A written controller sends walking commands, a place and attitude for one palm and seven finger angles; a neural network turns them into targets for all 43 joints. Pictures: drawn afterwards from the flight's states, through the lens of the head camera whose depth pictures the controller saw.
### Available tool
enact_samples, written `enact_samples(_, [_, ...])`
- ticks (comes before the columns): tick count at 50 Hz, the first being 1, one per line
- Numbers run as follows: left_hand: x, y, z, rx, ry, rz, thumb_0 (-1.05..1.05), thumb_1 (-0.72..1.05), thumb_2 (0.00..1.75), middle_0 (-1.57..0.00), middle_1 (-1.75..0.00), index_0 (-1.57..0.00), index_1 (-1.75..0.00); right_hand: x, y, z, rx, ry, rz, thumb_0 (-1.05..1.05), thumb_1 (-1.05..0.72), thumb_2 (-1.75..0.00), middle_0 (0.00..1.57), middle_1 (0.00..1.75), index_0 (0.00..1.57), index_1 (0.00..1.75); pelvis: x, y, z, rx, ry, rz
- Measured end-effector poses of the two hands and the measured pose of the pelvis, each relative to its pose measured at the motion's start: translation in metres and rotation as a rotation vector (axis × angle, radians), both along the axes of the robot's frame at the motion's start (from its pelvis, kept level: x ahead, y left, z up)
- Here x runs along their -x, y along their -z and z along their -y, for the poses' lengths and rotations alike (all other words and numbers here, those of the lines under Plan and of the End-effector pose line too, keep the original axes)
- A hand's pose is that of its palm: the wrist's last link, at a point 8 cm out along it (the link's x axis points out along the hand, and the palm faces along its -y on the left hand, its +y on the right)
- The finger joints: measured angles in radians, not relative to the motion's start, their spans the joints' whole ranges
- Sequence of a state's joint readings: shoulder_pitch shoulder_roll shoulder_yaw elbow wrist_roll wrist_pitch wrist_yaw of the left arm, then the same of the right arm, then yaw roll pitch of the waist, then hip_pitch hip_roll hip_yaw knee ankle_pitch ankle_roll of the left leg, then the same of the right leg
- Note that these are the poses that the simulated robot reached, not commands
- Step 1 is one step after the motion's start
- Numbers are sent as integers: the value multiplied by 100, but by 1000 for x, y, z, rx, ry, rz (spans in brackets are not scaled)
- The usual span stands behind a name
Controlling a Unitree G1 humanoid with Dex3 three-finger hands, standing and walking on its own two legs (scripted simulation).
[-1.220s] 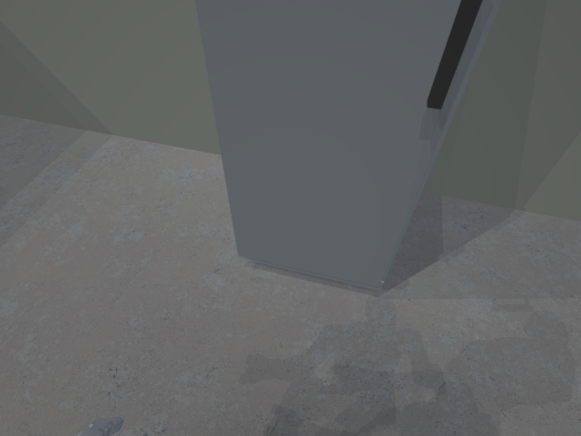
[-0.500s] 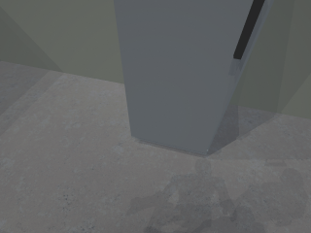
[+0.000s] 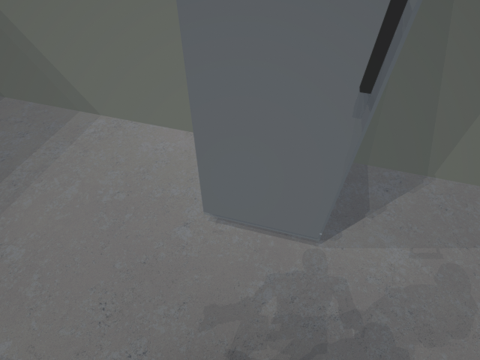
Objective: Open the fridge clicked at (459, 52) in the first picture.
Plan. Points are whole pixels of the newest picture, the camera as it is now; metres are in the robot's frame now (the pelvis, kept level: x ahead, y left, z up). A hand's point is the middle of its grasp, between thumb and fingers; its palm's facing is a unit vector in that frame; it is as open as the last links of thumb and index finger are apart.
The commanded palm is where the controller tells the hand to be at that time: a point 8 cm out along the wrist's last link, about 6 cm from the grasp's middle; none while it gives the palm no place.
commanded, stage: look at it before walking up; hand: right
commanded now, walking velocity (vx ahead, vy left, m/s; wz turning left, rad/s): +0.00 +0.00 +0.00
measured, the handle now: (382, 38) +0.74 -0.27 +0.21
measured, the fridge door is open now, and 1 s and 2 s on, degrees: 0 0 0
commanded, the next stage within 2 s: turn to face it in 0.22 s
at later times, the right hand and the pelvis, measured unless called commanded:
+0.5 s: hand out of the picture +0.08 -0.25 -0.16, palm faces +0.01 +0.94 -0.34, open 7.4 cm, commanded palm none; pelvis +0.00 +0.00 +0.00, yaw -1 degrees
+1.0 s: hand out of the picture -0.02 -0.22 -0.19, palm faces +0.14 +0.96 -0.24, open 7.4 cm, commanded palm none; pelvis -0.01 -0.01 -0.01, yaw -7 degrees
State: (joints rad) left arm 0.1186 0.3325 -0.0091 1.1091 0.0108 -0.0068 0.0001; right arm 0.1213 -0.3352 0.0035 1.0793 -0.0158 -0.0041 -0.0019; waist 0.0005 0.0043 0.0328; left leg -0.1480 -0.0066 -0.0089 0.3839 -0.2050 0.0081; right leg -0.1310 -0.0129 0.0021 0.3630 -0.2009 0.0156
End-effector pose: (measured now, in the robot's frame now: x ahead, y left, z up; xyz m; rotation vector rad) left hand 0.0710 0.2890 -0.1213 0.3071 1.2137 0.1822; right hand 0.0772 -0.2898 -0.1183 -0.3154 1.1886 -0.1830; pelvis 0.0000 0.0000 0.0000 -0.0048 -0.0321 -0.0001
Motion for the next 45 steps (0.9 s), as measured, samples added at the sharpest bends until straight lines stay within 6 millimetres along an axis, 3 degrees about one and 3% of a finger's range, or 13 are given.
enact_samples(22, [-10,-2,4,-7,15,-2,1,91,90,-21,-30,-20,-30,5,1,8,5,23,-18,1,-90,-90,20,30,20,30,-4,0,4,-1,14,0])
enact_samples(28, [-12,4,14,10,33,-12,1,91,90,-20,-30,-20,-30,9,5,4,0,51,-5,0,-91,-90,20,30,20,30,-1,3,5,0,38,-5])
enact_samples(38, [4,24,59,101,62,-68,1,91,90,-20,-30,-20,-30,50,27,-22,-80,120,-59,0,-91,-90,20,30,20,30,7,10,9,-7,82,-17])
enact_samples(45, [18,30,79,121,74,-101,1,91,90,-20,-30,-20,-30,85,40,-27,-116,184,-110,0,-91,-90,20,30,20,30,15,16,16,-13,111,-28])
